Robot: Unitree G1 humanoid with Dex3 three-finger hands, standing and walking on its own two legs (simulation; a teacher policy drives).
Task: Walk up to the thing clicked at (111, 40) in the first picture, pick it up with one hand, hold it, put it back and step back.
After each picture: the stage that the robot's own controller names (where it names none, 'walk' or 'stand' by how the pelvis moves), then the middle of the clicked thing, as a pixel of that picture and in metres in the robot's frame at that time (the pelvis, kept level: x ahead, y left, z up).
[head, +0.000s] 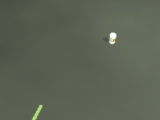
stand; (112, 38) +1.46 -0.35 -0.72
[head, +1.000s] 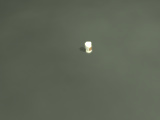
walk; (88, 47) +1.39 +0.05 -0.70
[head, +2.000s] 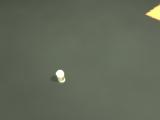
walk; (60, 76) +0.93 +0.30 -0.72
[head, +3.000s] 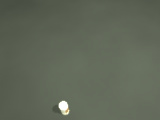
walk; (64, 108) +0.60 +0.25 -0.72
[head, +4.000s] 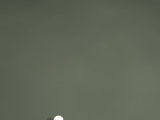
stand; out of the picture +0.46 +0.21 -0.70
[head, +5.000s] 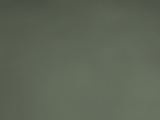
stand; out of the picture +0.42 +0.21 -0.72
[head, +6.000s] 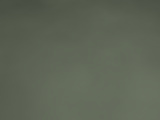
stand; out of the picture +0.40 +0.21 -0.72
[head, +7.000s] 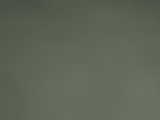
stand; out of the picture +0.40 +0.23 -0.73
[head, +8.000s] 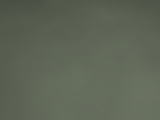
stand; out of the picture +0.38 +0.23 -0.73
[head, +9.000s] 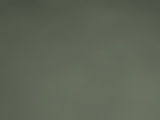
stand; out of the picture +0.39 +0.23 -0.73
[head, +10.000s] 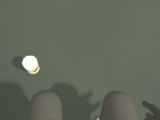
go down; (31, 65) +0.46 +0.25 -0.40
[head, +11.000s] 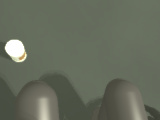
go down; (16, 51) +0.46 +0.27 -0.30
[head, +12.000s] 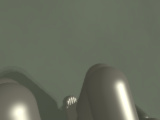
close in; out of the picture +0.45 +0.31 -0.23
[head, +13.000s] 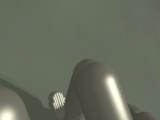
close; out of the picture +0.44 +0.32 -0.22
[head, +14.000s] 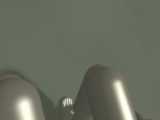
lift; out of the picture +0.41 +0.30 -0.20
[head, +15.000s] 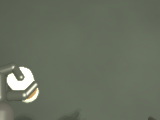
lift; (24, 86) +0.34 +0.20 -0.01
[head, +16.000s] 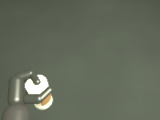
hold; (40, 93) +0.33 +0.16 +0.00
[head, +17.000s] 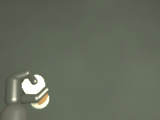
hold; (36, 92) +0.33 +0.18 -0.01
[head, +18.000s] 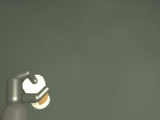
crouch; (37, 92) +0.33 +0.17 -0.01
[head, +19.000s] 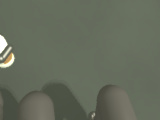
crouch; out of the picture +0.45 +0.26 -0.10
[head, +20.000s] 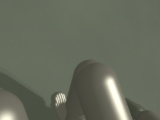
lower; out of the picture +0.42 +0.33 -0.23
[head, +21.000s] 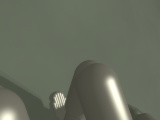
lower; out of the picture +0.42 +0.33 -0.23
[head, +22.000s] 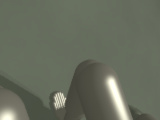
lower; out of the picture +0.42 +0.33 -0.23
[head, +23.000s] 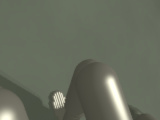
lower; out of the picture +0.43 +0.33 -0.23
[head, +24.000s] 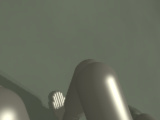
loosen; out of the picture +0.43 +0.33 -0.23
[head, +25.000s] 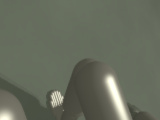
withdraw; out of the picture +0.42 +0.33 -0.23
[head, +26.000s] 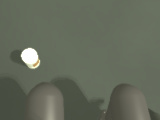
walk; (31, 59) +0.46 +0.26 -0.33
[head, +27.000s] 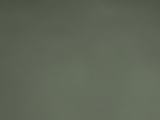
stand; out of the picture +0.38 +0.21 -0.66
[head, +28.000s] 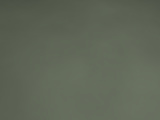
stand; out of the picture +0.40 +0.23 -0.67
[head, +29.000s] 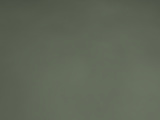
stand; out of the picture +0.39 +0.23 -0.67
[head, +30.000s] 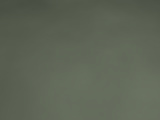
stand; out of the picture +0.41 +0.22 -0.72
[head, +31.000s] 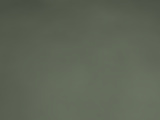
stand; out of the picture +0.38 +0.23 -0.73
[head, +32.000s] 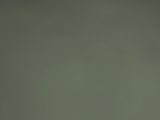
walk; out of the picture +0.39 +0.24 -0.72
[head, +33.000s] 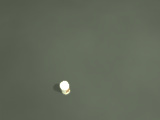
walk; (65, 88) +0.63 +0.19 -0.70
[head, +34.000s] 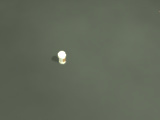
stand; (62, 57) +1.02 +0.17 -0.71
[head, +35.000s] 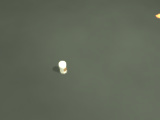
stand; (62, 67) +1.01 +0.23 -0.70
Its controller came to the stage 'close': yes
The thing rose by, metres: 0.70
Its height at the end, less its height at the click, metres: +0.00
